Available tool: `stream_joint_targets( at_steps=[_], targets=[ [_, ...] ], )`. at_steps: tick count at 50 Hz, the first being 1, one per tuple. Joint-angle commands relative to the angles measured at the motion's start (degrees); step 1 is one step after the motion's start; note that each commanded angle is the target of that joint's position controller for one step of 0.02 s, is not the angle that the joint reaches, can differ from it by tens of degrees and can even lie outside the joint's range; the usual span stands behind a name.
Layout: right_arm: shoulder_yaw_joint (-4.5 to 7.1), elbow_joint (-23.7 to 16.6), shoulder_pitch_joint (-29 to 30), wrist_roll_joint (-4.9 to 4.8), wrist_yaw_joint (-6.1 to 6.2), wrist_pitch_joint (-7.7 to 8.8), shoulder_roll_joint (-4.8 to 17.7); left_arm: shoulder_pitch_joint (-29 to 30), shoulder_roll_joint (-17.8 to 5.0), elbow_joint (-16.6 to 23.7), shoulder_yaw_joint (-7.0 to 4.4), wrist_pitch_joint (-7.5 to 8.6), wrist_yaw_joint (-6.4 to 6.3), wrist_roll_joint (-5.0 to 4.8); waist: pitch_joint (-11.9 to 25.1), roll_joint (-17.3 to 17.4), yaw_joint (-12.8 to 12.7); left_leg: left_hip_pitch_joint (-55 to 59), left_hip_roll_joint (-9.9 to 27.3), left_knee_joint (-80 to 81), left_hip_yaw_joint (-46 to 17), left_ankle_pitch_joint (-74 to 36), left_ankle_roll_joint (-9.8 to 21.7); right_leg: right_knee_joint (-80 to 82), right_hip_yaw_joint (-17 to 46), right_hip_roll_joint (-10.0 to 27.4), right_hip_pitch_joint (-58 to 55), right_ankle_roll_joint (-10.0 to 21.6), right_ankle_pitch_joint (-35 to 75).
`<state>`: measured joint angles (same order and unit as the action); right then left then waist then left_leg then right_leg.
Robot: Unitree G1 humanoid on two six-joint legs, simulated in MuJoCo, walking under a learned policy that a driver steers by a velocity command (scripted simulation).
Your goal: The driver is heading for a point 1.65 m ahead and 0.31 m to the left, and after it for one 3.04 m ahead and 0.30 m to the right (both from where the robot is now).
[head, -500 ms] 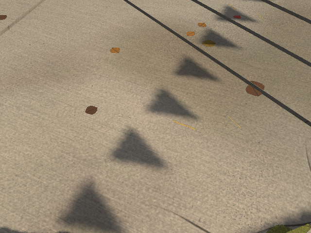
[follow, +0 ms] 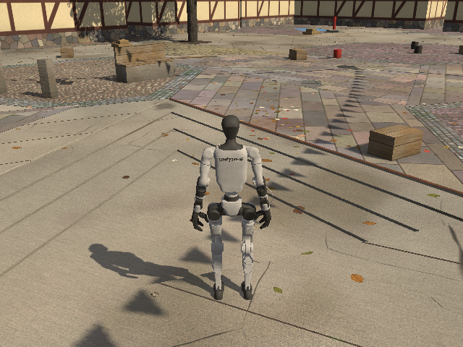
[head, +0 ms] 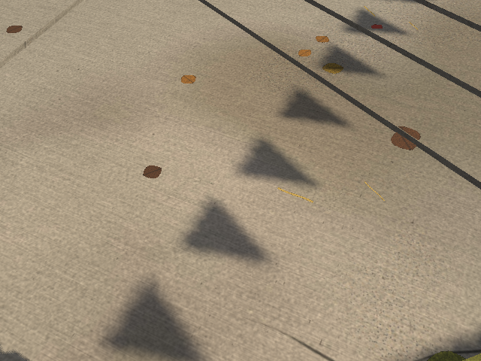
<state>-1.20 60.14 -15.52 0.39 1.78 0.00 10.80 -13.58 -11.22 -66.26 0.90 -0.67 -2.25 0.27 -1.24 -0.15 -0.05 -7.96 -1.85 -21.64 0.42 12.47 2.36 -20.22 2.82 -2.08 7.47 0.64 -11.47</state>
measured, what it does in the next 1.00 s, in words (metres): walks ahead: right foot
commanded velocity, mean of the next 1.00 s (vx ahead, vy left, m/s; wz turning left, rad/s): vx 0.18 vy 0.00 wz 0.00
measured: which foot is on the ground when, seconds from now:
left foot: down 0.00-0.76, up 0.78-1.00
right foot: down 0.00-0.50, up 0.52-0.72, down 0.74-1.00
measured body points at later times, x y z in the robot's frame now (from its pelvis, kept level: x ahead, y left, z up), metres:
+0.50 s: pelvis +0.01 +0.01 +0.00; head +0.01 +0.01 +0.45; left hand -0.01 +0.23 -0.17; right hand -0.01 -0.21 -0.16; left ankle -0.01 +0.09 -0.75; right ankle -0.01 -0.12 -0.75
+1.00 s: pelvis +0.16 -0.06 +0.00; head +0.18 -0.07 +0.45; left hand +0.08 +0.17 -0.14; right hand +0.25 -0.30 -0.15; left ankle +0.22 +0.08 -0.69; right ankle +0.08 -0.12 -0.75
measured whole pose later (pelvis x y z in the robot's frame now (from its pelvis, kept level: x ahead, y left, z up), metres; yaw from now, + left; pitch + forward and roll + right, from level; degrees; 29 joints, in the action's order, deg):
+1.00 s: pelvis +0.16 -0.06 +0.00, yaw +0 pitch +1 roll +0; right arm 3.0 57.0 -10.0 1.9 -1.9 1.9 12.8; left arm -27.5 -8.1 -63.2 -1.0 5.2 -1.2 0.8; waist -0.2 2.0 -1.2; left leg -30.4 2.7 -49.9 1.3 8.9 2.8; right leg -12.8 -3.4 -4.2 -0.4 5.1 -14.3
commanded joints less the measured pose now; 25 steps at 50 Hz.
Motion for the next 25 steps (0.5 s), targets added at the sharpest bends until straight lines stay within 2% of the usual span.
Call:
stream_joint_targets(
  at_steps=[1,21,22,24,25],
  targets=[
    [0.76,-0.3,-2.6,0.0,0.24,0.45,5.1,-2.5,-4.9,0.1,-0.54,0.33,-0.24,0.0,-1.7,0.8,0.0,-1.7,6.9,4.4,-6.9,-5.8,1.1,2.4,4.7,5.5,1.2,1.5,6.5],
    [0.49,3.8,-5.8,0.06,0.6,0.54,2.3,-5.0,-2.2,-1.9,0.08,0.51,-0.67,-0.03,-2.5,0.5,0.1,-1.7,6.4,3.9,-7.0,-7.1,1.3,1.4,4.0,5.8,2.1,1.3,6.3],
    [0.48,4.1,-6.4,0.12,0.56,0.5,2.1,-5.7,-1.9,-2.1,0.17,0.49,-0.67,0.05,-1.2,0.7,0.3,-1.1,6.0,4.7,-7.1,-1.7,1.4,1.5,3.6,5.2,1.8,1.4,2.8],
    [1.69,4.3,-7.5,0.12,0.49,-0.13,4.7,-5.9,-2.4,-1.5,-0.26,0.33,-0.55,0.44,-2.3,3.3,0.8,-1.6,5.6,5.7,-9.2,15.5,3.2,-3.4,0.6,1.9,5.3,2.3,-9.3],
    [2.41,4.5,-9.0,0.26,0.39,-0.58,6.1,-5.2,-2.4,-0.6,-0.45,0.25,-0.27,0.94,-3.9,5.4,1.6,-1.8,7.4,7.5,-12.9,25.9,5.2,-7.4,-0.9,0.2,10.0,2.8,-15.3]
  ],
)
Velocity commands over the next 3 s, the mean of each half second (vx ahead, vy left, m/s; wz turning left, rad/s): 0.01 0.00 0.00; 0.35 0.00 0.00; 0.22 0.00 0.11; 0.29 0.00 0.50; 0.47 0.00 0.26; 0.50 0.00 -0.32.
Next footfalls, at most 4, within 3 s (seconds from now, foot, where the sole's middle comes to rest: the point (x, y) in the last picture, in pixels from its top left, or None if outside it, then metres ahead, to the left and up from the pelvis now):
0.74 right None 0.12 -0.12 -0.78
1.30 left None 0.51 0.04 -0.91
1.84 right None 0.57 -0.15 -0.91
2.32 left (198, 327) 0.68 0.16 -0.91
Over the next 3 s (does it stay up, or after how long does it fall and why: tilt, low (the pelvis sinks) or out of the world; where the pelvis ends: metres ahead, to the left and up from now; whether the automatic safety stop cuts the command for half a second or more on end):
stays up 0.95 0.15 -0.14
